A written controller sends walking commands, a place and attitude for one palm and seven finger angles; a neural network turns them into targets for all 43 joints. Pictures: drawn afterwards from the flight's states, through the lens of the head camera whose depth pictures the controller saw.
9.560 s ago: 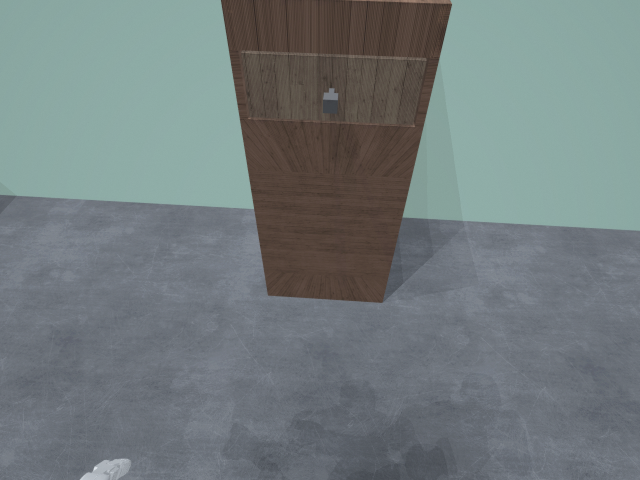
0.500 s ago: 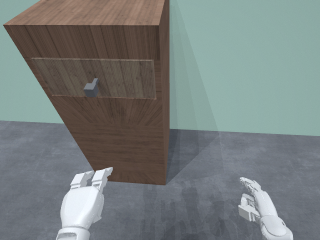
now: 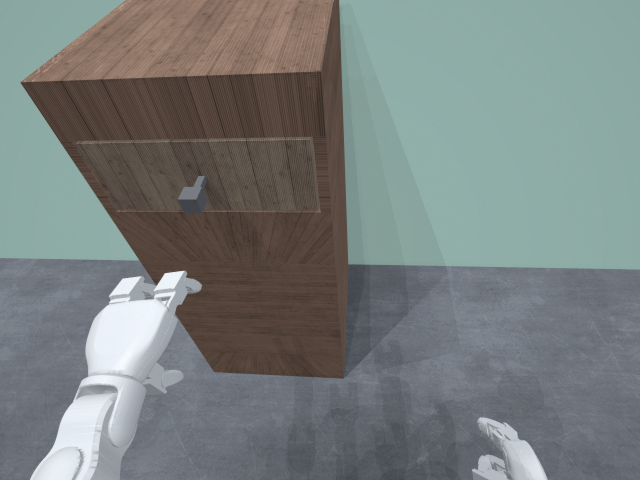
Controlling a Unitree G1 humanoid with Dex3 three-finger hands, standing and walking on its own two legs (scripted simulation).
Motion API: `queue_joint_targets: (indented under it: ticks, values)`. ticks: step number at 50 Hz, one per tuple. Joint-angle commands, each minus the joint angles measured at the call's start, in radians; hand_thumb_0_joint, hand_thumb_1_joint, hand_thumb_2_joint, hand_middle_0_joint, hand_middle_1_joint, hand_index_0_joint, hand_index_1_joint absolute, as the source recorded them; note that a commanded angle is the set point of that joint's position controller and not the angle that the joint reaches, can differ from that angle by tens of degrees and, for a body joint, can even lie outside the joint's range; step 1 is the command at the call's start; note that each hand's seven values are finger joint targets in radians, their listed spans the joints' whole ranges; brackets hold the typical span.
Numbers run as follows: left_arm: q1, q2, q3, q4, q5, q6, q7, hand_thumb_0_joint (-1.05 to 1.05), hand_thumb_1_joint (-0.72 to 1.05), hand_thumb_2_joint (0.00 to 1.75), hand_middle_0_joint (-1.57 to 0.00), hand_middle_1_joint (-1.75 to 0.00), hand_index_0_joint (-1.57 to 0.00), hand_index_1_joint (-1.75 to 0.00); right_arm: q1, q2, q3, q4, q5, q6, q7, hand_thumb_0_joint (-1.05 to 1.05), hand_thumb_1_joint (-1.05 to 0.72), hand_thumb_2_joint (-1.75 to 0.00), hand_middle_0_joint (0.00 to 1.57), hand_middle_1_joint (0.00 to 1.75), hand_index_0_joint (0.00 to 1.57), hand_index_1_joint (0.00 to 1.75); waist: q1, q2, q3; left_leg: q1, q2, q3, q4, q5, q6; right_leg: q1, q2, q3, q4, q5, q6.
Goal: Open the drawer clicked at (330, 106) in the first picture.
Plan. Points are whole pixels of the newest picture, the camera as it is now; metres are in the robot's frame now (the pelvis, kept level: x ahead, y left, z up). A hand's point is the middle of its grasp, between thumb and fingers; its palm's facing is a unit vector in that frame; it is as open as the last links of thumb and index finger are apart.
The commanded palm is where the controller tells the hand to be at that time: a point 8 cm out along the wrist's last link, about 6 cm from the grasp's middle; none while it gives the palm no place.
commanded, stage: raise the hand with hooked fingers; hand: left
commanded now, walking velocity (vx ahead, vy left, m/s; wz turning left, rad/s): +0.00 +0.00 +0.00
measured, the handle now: (196, 193) +0.52 +0.27 +0.07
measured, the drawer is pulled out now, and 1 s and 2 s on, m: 0.00 0.00 0.00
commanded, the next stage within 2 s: move the hooked fingers above the handle in 0.98 s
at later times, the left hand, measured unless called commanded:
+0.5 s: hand (80, 251) +0.30 +0.30 +0.17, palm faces +0.13 -0.04 -0.99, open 13.7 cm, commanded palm +0.26 +0.29 +0.22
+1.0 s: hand (79, 258) +0.29 +0.29 +0.18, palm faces +0.13 -0.05 -0.99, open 13.8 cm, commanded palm +0.25 +0.29 +0.24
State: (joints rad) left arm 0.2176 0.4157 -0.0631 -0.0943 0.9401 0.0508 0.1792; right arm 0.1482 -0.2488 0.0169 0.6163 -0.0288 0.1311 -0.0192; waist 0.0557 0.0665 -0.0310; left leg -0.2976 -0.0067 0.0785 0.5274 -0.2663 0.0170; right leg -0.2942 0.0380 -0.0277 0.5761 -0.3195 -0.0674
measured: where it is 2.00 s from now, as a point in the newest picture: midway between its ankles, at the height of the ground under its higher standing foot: outside the picture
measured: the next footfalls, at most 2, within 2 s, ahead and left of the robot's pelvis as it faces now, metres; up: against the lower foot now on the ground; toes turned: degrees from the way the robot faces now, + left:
none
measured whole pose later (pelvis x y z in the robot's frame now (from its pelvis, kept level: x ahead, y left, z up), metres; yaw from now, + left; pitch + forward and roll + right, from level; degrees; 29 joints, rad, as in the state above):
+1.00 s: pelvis -0.02 +0.03 +0.01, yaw +3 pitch -1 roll +0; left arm -0.19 0.59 0.00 -0.09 0.82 0.01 -0.10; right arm 0.11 -0.28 0.02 0.65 0.02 0.14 0.02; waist 0.10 0.10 0.03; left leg -0.21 -0.05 0.04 0.39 -0.17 0.06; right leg -0.18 0.00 -0.07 0.40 -0.22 -0.02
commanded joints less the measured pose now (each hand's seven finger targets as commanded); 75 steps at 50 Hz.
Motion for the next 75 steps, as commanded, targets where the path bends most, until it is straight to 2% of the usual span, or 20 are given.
queue_joint_targets:
  ticks: [1,4,9,13,17,22,28,33,36,40,46,52,55,58,59,63,67,70,73,75]
  values:
    - [-0.24,0.198,0.174,-0.246,0.002,-0.03,0.073,0.0,-0.2,0.43,-0.28,-1.0,-0.28,-1.0,-0.216,-0.083,-0.043,-0.171,0.008,-0.065,0.001,0.0,-0.9,-0.9,0.2,0.3,0.2,0.3,0.039,-0.039,-0.185,0.074,-0.036,-0.073,-0.043,0.246,0.025,0.115,-0.051,0.109,-0.108,0.351,0.031]
    - [-0.334,0.184,0.133,-0.219,0.001,-0.013,0.066,0.0,-0.27,0.4,-0.28,-1.05,-0.28,-1.05,-0.205,-0.089,-0.053,-0.155,0.021,-0.064,0.002,0.0,-0.9,-0.9,0.2,0.3,0.2,0.3,0.025,-0.042,-0.184,0.118,-0.027,-0.08,-0.056,0.241,0.025,0.081,-0.045,0.074,-0.12,0.276,0.03]
    - [-0.436,0.211,0.098,-0.198,-0.024,0.035,-0.015,0.0,-0.38,0.35,-0.29,-1.12,-0.29,-1.12,-0.22,-0.099,-0.051,-0.142,0.038,-0.049,-0.003,0.0,-0.9,-0.9,0.2,0.3,0.2,0.3,0.02,-0.028,-0.195,0.172,-0.018,-0.094,-0.095,0.279,0.018,0.112,-0.04,0.042,-0.139,0.277,0.033]
    - [-0.517,0.277,0.129,-0.223,-0.018,0.055,-0.08,0.0,-0.48,0.31,-0.3,-1.18,-0.3,-1.18,-0.234,-0.098,-0.035,-0.143,0.037,-0.033,0.0,0.0,-0.9,-0.9,0.2,0.3,0.2,0.3,0.032,-0.003,-0.238,0.222,-0.008,-0.111,-0.112,0.387,0.007,0.161,-0.035,0.028,-0.141,0.326,0.027]
    - [-0.566,0.338,0.187,-0.176,-0.043,0.073,-0.144,0.0,-0.5,0.3,-0.3,-1.2,-0.3,-1.2,-0.248,-0.102,-0.023,-0.145,0.046,-0.01,0.008,0.0,-0.9,-0.9,0.2,0.3,0.2,0.3,0.039,-0.02,-0.2,0.22,-0.001,-0.114,-0.139,0.425,-0.003,0.187,-0.024,0.026,-0.164,0.343,0.027]
    - [-0.665,0.351,0.18,-0.116,-0.072,0.096,-0.224,0.0,-0.5,0.3,-0.3,-1.2,-0.3,-1.2,-0.252,-0.104,-0.011,-0.148,0.054,0.008,0.017,0.0,-0.9,-0.9,0.2,0.3,0.2,0.3,0.032,-0.013,-0.167,0.223,0.005,-0.115,-0.161,0.415,-0.01,0.183,-0.023,0.014,-0.185,0.309,0.026]
    - [-0.813,0.394,0.167,-0.183,-0.083,0.056,-0.301,0.0,-0.5,0.3,-0.3,-1.2,-0.3,-1.2,-0.232,-0.109,-0.009,-0.151,0.048,-0.01,0.021,0.0,-0.9,-0.9,0.2,0.3,0.2,0.3,0.024,0.016,-0.259,0.278,0.004,-0.138,-0.16,0.441,-0.013,0.191,-0.029,0.007,-0.195,0.287,0.027]
    - [-0.705,0.368,0.176,-0.108,-0.114,0.031,-0.338,0.0,-0.5,0.3,-0.3,-1.2,-0.3,-1.2,-0.206,-0.118,-0.014,-0.143,0.052,-0.011,0.033,0.0,-0.9,-0.9,0.2,0.3,0.2,0.3,0.03,-0.033,-0.202,0.249,0.008,-0.136,-0.169,0.434,-0.014,0.176,-0.027,-0.003,-0.207,0.277,0.027]
    - [-0.704,0.409,0.219,-0.146,-0.127,0.004,-0.336,0.0,-0.5,0.3,-0.3,-1.2,-0.3,-1.2,-0.203,-0.128,-0.02,-0.154,0.049,-0.011,0.036,0.0,-0.9,-0.9,0.2,0.3,0.2,0.3,0.04,-0.047,-0.206,0.231,0.005,-0.132,-0.179,0.396,-0.009,0.182,-0.027,-0.002,-0.208,0.267,0.028]
    - [-0.733,0.434,0.252,-0.22,-0.133,-0.044,-0.299,0.0,-0.5,0.3,-0.3,-1.2,-0.3,-1.2,-0.197,-0.125,-0.025,-0.156,0.045,-0.028,0.039,0.0,-0.9,-0.9,0.2,0.3,0.2,0.3,0.049,-0.002,-0.247,0.233,0.001,-0.138,-0.175,0.374,-0.007,0.194,-0.03,0.007,-0.205,0.253,0.026]
    - [-0.745,0.421,0.25,-0.187,-0.126,-0.055,-0.231,0.0,-0.5,0.3,-0.3,-1.2,-0.3,-1.2,-0.194,-0.123,-0.03,-0.132,0.047,-0.042,0.036,0.0,-0.9,-0.9,0.2,0.3,0.2,0.3,0.046,0.042,-0.218,0.212,0.002,-0.139,-0.183,0.295,-0.01,0.159,-0.032,0.01,-0.211,0.19,0.024]
    - [-0.728,0.392,0.22,-0.114,-0.122,0.007,-0.232,0.0,-0.5,0.3,-0.3,-1.2,-0.3,-1.2,-0.229,-0.126,-0.026,-0.135,0.061,-0.036,0.031,0.0,-0.9,-0.9,0.2,0.3,0.2,0.3,0.042,-0.029,-0.19,0.173,-0.007,-0.115,-0.178,0.237,0.004,0.176,-0.033,0.032,-0.222,0.174,0.026]
    - [-0.76,0.372,0.169,-0.104,-0.113,0.018,-0.256,0.0,-0.5,0.3,-0.3,-1.2,-0.3,-1.2,-0.222,-0.128,-0.022,-0.129,0.058,-0.028,0.024,0.0,-0.9,-0.9,0.2,0.3,0.2,0.3,0.024,-0.047,-0.19,0.169,-0.014,-0.103,-0.184,0.216,0.01,0.172,-0.041,0.026,-0.226,0.172,0.034]
    - [-0.812,0.385,0.164,-0.01,-0.101,0.021,-0.277,0.0,-0.5,0.3,-0.3,-1.2,-0.3,-1.2,-0.213,-0.131,-0.014,-0.117,0.059,-0.029,0.01,0.0,-0.9,-0.9,0.2,0.3,0.2,0.3,0.007,-0.077,-0.145,0.137,-0.016,-0.095,-0.18,0.163,0.017,0.156,-0.047,0.035,-0.245,0.128,0.039]
    - [-0.826,0.42,0.19,0.019,-0.097,0.011,-0.279,0.0,-0.5,0.3,-0.3,-1.2,-0.3,-1.2,-0.202,-0.133,-0.016,-0.11,0.059,-0.027,0.004,0.0,-0.9,-0.9,0.2,0.3,0.2,0.3,0.006,-0.081,-0.134,0.129,-0.016,-0.095,-0.184,0.15,0.018,0.152,-0.046,0.033,-0.249,0.115,0.039]
    - [-0.949,0.452,0.198,0.036,-0.087,-0.044,-0.277,0.0,-0.5,0.3,-0.3,-1.2,-0.3,-1.2,-0.193,-0.128,-0.015,-0.107,0.055,-0.037,-0.013,0.0,-0.9,-0.9,0.2,0.3,0.2,0.3,0.002,-0.024,-0.193,0.144,-0.028,-0.091,-0.164,0.156,0.023,0.17,-0.052,0.046,-0.245,0.127,0.039]
    - [-0.959,0.506,0.267,0.034,-0.104,-0.105,-0.256,0.0,-0.5,0.3,-0.3,-1.2,-0.3,-1.2,-0.168,-0.13,-0.026,-0.112,0.051,-0.044,-0.019,0.0,-0.9,-0.9,0.2,0.3,0.2,0.3,0.017,-0.007,-0.289,0.152,-0.036,-0.094,-0.135,0.242,0.024,0.236,-0.053,0.062,-0.213,0.256,0.036]
    - [-0.92,0.435,0.221,0.106,-0.119,-0.104,-0.25,0.0,-0.5,0.3,-0.3,-1.2,-0.3,-1.2,-0.155,-0.128,-0.031,-0.106,0.052,-0.032,-0.016,0.0,-0.9,-0.9,0.2,0.3,0.2,0.3,0.007,-0.012,-0.228,0.127,-0.032,-0.083,-0.127,0.265,0.02,0.2,-0.059,0.052,-0.205,0.306,0.036]
    - [-0.881,0.434,0.221,0.196,-0.118,-0.074,-0.255,0.0,-0.5,0.3,-0.3,-1.2,-0.3,-1.2,-0.143,-0.145,-0.036,-0.103,0.059,-0.014,-0.011,0.0,-0.9,-0.9,0.2,0.3,0.2,0.3,0.007,-0.083,-0.189,0.083,-0.027,-0.076,-0.128,0.253,0.019,0.187,-0.059,0.051,-0.2,0.308,0.04]
    - [-0.904,0.417,0.189,0.214,-0.109,-0.06,-0.262,0.0,-0.5,0.3,-0.3,-1.2,-0.3,-1.2,-0.14,-0.151,-0.039,-0.108,0.062,-0.005,-0.01,0.0,-0.9,-0.9,0.2,0.3,0.2,0.3,0.0,-0.083,-0.191,0.068,-0.03,-0.07,-0.123,0.246,0.021,0.181,-0.061,0.051,-0.192,0.309,0.041]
